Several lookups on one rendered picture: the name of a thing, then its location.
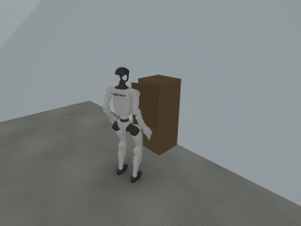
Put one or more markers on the robot right hand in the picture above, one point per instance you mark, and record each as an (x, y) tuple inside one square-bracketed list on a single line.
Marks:
[(148, 133)]

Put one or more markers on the robot left shin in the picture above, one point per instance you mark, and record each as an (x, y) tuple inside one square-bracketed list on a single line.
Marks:
[(121, 156)]

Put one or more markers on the robot right upper arm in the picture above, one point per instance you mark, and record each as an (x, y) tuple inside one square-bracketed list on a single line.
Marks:
[(135, 100)]

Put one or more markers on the robot left upper arm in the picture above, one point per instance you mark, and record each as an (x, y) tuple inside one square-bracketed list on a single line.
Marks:
[(107, 98)]

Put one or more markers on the robot left forearm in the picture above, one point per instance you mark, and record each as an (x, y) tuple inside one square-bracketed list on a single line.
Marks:
[(108, 113)]

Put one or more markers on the cupboard door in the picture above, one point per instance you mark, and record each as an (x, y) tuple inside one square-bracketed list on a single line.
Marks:
[(148, 104)]

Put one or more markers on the robot left hand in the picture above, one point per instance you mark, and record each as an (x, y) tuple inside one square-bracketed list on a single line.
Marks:
[(114, 118)]

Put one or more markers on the robot right forearm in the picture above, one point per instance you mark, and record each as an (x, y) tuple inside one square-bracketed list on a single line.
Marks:
[(140, 121)]

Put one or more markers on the robot head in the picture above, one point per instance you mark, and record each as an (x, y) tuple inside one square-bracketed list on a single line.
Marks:
[(121, 71)]

